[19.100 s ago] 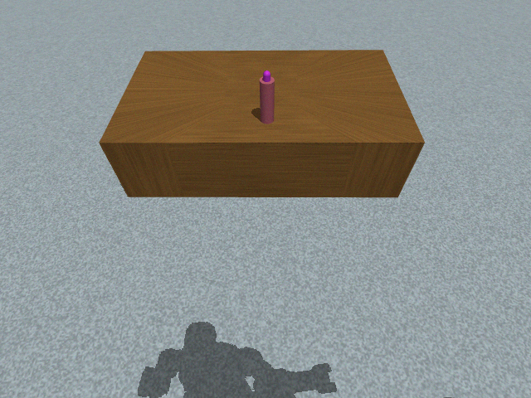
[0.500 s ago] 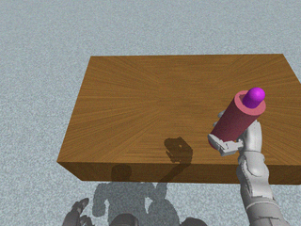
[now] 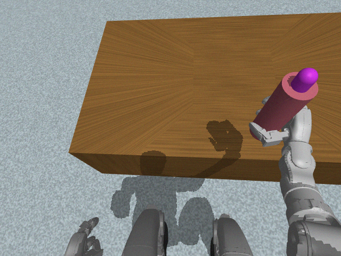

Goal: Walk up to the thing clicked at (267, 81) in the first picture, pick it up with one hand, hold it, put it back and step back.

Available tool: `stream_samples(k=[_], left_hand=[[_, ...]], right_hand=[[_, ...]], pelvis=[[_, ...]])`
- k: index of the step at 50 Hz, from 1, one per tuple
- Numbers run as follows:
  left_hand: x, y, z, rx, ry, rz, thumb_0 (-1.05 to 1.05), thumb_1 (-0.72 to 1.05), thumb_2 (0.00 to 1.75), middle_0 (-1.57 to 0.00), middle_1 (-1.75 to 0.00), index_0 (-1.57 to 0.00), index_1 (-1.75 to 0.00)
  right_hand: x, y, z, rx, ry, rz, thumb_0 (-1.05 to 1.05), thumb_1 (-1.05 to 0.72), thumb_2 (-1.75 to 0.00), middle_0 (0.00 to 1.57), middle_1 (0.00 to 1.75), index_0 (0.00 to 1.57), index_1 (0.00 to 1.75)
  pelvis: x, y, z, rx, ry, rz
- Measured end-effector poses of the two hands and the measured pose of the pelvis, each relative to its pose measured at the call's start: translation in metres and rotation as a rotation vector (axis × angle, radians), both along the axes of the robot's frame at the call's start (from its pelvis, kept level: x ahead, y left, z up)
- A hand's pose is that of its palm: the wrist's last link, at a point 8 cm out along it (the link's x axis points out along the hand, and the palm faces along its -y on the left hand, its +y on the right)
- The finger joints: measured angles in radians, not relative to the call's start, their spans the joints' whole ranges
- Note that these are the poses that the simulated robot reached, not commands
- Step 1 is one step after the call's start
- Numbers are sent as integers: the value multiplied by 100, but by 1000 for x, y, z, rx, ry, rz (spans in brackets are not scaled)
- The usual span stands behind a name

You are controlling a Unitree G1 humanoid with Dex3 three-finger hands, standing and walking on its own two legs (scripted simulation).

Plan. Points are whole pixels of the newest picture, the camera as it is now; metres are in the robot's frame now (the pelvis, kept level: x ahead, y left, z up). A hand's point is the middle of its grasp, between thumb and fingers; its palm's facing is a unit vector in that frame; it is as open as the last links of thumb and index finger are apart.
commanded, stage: crouch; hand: right
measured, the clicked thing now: (280, 108) +0.41 -0.19 +0.06
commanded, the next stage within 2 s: lower in 1.00 s
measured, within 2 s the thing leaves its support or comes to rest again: neither
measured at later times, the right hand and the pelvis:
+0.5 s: hand (255, 112) +0.49 -0.20 -0.11, palm faces +0.21 +0.98 -0.02, open 8.9 cm; pelvis -0.03 -0.01 -0.11, yaw +1 degrees
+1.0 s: hand (253, 112) +0.52 -0.20 -0.16, palm faces +0.21 +0.98 -0.03, open 8.9 cm; pelvis -0.04 -0.01 -0.16, yaw +1 degrees
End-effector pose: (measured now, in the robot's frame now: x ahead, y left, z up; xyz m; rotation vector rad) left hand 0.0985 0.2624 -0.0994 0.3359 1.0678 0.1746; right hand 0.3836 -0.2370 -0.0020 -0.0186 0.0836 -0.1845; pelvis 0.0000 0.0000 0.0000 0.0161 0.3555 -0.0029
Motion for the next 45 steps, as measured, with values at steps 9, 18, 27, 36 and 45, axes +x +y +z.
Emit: stream_samples(k=[9,18,27,36,45], left_hand=[[-52,8,-55,12,161,49,0,89,91,-20,-31,-19,-31],[-92,0,-95,-21,272,93,0,88,92,-20,-30,-20,-31],[-107,-4,-121,-28,303,105,0,88,92,-20,-30,-20,-30],[-109,1,-138,4,316,93,0,88,91,-20,-30,-20,-30],[-112,4,-152,20,337,87,0,89,91,-20,-31,-20,-30]], right_hand=[[41,-5,-50,10,-23,-9,-4,37,-117,77,114,84,119],[65,-4,-85,4,-19,-15,-4,37,-117,77,114,84,119],[80,-7,-109,2,-11,-27,-4,37,-117,77,114,84,119],[93,-12,-130,-2,-10,-27,-4,37,-117,77,114,84,119],[103,-15,-146,0,-4,-27,-4,37,-117,76,115,83,120]], pelvis=[[-12,-4,-51,10,118,3],[-24,-6,-85,17,182,4],[-34,-5,-112,24,220,2],[-38,-6,-133,34,252,-1],[-40,-7,-149,40,270,-4]])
